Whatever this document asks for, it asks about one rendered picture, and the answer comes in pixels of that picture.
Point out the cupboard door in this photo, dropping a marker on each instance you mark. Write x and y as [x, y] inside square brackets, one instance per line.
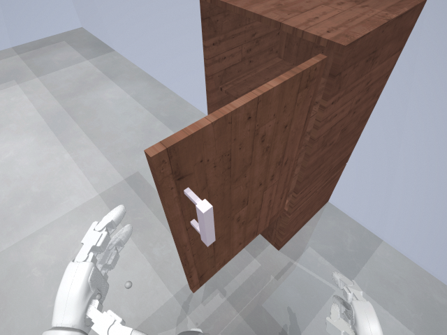
[241, 159]

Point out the robot right hand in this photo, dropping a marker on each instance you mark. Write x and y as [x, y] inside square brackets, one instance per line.
[359, 318]

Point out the robot left hand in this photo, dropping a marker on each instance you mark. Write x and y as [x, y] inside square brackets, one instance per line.
[86, 276]

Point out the handle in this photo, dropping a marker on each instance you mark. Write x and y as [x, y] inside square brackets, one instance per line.
[205, 224]

